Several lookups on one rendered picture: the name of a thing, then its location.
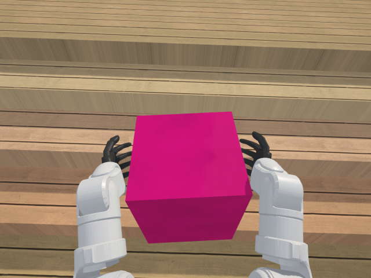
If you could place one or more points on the left robot hand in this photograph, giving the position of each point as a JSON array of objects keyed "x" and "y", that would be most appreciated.
[{"x": 110, "y": 153}]

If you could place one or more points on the left robot forearm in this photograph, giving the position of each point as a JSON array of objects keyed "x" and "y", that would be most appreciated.
[{"x": 100, "y": 242}]

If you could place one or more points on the carton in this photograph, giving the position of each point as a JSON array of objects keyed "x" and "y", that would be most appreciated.
[{"x": 187, "y": 178}]

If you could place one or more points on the right robot hand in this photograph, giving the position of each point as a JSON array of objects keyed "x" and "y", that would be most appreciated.
[{"x": 262, "y": 150}]

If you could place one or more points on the right robot forearm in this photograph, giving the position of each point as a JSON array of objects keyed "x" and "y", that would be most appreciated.
[{"x": 280, "y": 238}]

